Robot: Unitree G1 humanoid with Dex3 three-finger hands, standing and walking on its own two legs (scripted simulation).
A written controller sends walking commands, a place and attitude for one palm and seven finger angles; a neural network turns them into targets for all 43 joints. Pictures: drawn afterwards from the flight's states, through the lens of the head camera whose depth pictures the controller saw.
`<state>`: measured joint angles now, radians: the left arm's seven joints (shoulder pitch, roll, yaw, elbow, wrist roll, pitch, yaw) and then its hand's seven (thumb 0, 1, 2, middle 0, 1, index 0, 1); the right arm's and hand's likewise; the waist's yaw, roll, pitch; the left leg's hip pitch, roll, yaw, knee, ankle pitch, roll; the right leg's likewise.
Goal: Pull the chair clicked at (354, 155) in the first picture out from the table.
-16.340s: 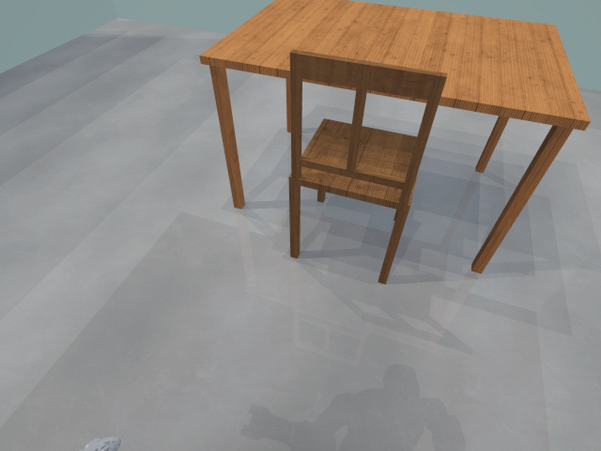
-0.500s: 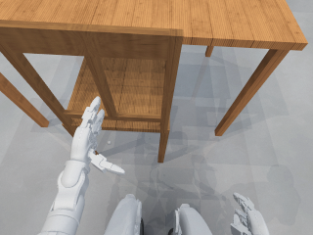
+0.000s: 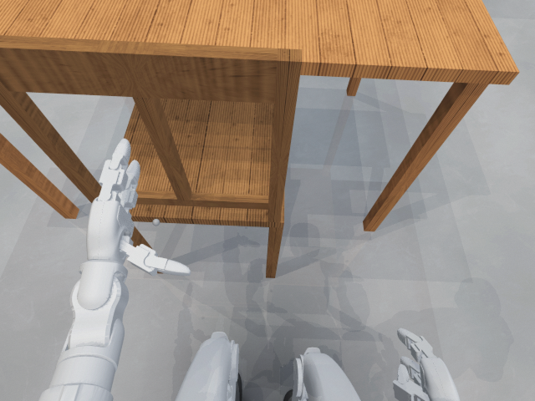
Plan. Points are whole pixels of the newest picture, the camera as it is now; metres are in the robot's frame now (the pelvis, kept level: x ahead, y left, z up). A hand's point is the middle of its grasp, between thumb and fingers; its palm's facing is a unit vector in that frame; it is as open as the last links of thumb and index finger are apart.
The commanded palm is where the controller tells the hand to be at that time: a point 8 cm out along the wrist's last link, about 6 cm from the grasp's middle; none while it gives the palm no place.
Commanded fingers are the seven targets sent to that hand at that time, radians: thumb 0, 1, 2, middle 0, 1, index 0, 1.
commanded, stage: aim the fingers beside a spindle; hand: left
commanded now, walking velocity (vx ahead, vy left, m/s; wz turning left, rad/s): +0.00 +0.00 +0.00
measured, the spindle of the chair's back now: (168, 155) +0.49 +0.19 +0.01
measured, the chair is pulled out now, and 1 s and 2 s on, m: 0.00 0.00 0.00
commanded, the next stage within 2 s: push the fingers through the gap in 1.58 s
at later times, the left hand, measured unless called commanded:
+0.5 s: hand (157, 248) +0.32 +0.17 +0.01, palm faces -0.02 -1.00 -0.03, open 16.9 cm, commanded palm +0.31 +0.22 +0.03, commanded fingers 0.00 -0.50 0.30 -0.06 -0.08 -0.06 -0.08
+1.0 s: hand (148, 233) +0.33 +0.18 +0.04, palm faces +0.04 -1.00 -0.07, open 16.9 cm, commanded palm +0.31 +0.22 +0.03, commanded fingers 0.00 -0.50 0.30 -0.06 -0.08 -0.06 -0.08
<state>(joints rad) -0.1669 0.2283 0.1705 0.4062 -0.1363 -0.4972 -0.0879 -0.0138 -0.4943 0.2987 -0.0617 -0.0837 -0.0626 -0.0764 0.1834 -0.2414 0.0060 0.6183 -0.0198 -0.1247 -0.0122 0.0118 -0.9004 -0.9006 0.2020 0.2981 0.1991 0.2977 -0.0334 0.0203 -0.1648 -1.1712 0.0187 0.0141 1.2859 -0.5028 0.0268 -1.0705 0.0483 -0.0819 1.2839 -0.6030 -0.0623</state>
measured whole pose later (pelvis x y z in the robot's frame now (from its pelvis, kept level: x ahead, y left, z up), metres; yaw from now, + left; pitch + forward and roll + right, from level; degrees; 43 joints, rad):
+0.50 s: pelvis +0.00 +0.00 +0.00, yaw +0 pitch +22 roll -2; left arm -0.09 0.23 0.16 0.44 -0.21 -0.40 -0.21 -0.01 -0.49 0.30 -0.05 -0.08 -0.06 -0.08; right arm 0.20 -0.25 0.01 0.60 0.01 -0.12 -0.02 0.01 -0.90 -0.90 0.20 0.30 0.20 0.30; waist -0.02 0.03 -0.17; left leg -1.16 0.02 0.01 1.28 -0.50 0.03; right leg -1.06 0.05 -0.08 1.28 -0.60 -0.06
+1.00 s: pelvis +0.00 +0.01 +0.00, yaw +0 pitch +22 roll -2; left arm -0.11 0.22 0.15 0.35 -0.16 -0.50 -0.10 -0.01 -0.50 0.30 -0.06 -0.08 -0.06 -0.08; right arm 0.20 -0.24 0.01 0.62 -0.02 -0.13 -0.01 0.01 -0.90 -0.90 0.20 0.30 0.20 0.30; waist -0.02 0.03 -0.17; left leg -1.17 0.01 0.01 1.29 -0.50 0.04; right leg -1.06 0.05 -0.08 1.27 -0.59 -0.05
